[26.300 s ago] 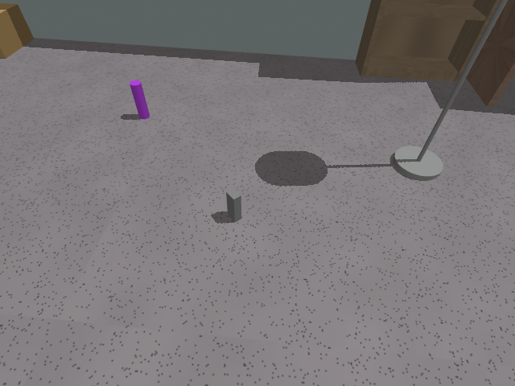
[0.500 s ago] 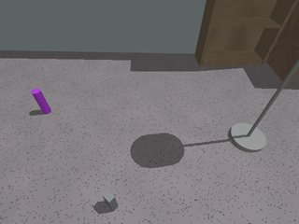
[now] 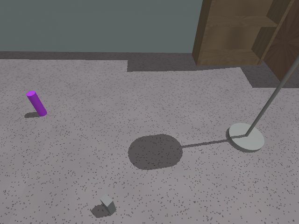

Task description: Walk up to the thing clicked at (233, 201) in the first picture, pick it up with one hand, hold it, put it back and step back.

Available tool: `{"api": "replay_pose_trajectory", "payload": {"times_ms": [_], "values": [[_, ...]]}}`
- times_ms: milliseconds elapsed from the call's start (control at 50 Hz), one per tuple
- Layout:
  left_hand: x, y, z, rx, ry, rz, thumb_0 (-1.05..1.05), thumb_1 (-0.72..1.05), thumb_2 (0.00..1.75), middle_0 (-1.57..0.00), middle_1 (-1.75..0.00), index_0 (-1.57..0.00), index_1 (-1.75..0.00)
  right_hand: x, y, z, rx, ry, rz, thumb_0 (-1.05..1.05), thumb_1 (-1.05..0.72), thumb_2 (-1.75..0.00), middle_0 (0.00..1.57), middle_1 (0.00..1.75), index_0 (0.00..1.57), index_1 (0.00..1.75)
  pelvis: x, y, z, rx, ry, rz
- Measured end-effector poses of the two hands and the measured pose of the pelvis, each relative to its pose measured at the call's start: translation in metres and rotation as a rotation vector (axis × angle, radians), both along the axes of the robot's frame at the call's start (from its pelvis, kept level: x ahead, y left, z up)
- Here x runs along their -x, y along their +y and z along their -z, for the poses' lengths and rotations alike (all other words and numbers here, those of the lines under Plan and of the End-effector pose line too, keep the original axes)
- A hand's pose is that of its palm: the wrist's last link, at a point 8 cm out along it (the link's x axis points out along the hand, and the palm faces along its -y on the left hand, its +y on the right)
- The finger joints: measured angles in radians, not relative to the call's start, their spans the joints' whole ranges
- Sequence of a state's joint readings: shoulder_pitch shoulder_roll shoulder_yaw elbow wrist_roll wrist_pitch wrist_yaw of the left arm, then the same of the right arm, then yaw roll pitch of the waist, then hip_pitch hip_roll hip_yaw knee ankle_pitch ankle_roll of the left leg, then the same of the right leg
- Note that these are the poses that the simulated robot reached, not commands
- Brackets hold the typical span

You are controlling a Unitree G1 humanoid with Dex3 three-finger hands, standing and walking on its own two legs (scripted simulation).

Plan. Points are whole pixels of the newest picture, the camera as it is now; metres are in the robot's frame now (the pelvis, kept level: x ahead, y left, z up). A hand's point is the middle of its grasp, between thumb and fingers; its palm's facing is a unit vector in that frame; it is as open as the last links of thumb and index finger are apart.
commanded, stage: stand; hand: left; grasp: from the side
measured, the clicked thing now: (108, 204) +0.40 +0.23 -0.70
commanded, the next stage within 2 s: step back in 0.76 s
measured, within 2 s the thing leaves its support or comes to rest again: neither
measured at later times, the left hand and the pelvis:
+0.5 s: hand out of the picture +0.08 +0.25 -0.16, palm faces -0.02 -0.94 -0.34, open 7.4 cm; pelvis +0.00 +0.00 +0.00, yaw +0 degrees
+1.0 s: hand out of the picture +0.08 +0.28 -0.17, palm faces -0.05 -0.92 -0.38, open 7.4 cm; pelvis -0.04 +0.02 -0.01, yaw -1 degrees
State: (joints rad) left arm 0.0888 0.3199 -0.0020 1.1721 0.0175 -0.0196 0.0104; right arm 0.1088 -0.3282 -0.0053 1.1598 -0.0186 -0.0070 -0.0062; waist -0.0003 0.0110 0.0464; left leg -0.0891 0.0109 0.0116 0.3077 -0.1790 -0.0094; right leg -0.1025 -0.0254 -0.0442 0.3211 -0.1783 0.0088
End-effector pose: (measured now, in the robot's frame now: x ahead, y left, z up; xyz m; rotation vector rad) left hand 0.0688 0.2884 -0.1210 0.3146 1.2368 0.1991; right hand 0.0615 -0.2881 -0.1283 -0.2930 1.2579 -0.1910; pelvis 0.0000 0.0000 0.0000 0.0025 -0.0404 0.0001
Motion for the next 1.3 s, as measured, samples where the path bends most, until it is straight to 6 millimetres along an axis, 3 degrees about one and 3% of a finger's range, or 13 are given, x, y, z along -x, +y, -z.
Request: {"api": "replay_pose_trajectory", "payload": {"times_ms": [380,760,920,1020,1140,1220,1300], "values": [[-0.007,0.002,-0.001,0.0,-0.01,-0.003,0.01,0.9,0.89,-0.2,-0.3,-0.2,-0.3,-0.01,-0.004,-0.005,0.013,-0.02,0.0,0.0,-0.9,-0.89,0.2,0.3,0.2,0.3,-0.004,0.0,-0.001,0.001,-0.002,0.002],[0.004,0.003,0.0,-0.001,0.02,0.004,0.01,0.9,0.89,-0.2,-0.3,-0.2,-0.3,0.006,-0.004,-0.002,0.004,0.018,0.013,0.0,-0.9,-0.89,0.2,0.3,0.2,0.3,-0.002,0.0,-0.001,0.0,0.006,0.006],[0.001,0.021,0.005,-0.028,-0.016,0.003,0.01,0.9,0.89,-0.2,-0.3,-0.2,-0.3,0.006,-0.014,0.0,0.038,0.0,0.021,0.0,-0.9,-0.89,0.2,0.3,0.2,0.3,0.025,0.006,0.009,0.017,0.013,0.007],[-0.005,0.043,0.012,-0.039,-0.042,0.051,0.01,0.9,0.89,-0.2,-0.3,-0.2,-0.3,0.024,-0.009,-0.006,0.083,0.001,0.029,0.0,-0.91,-0.89,0.2,0.3,0.2,0.3,0.042,0.026,0.016,0.005,0.024,0.014],[-0.019,0.066,0.028,-0.024,-0.115,0.063,0.01,0.9,0.89,-0.2,-0.3,-0.2,-0.3,0.066,0.012,-0.008,0.135,0.046,0.022,0.0,-0.91,-0.89,0.2,0.3,0.2,0.3,0.063,0.049,0.026,0.019,0.015,0.008],[-0.01,0.065,0.025,-0.004,-0.108,0.074,0.01,0.91,0.89,-0.2,-0.3,-0.2,-0.29,0.09,0.027,-0.017,0.132,0.065,0.034,0.0,-0.9,-0.89,0.2,0.3,0.2,0.3,0.073,0.055,0.017,0.04,0.025,0.008],[0.012,0.064,0.024,0.005,-0.08,0.096,0.01,0.9,0.89,-0.2,-0.3,-0.2,-0.29,0.099,0.035,-0.017,0.128,0.026,0.052,0.0,-0.9,-0.89,0.2,0.3,0.2,0.3,0.085,0.06,0.015,0.038,0.025,0.035]]}}
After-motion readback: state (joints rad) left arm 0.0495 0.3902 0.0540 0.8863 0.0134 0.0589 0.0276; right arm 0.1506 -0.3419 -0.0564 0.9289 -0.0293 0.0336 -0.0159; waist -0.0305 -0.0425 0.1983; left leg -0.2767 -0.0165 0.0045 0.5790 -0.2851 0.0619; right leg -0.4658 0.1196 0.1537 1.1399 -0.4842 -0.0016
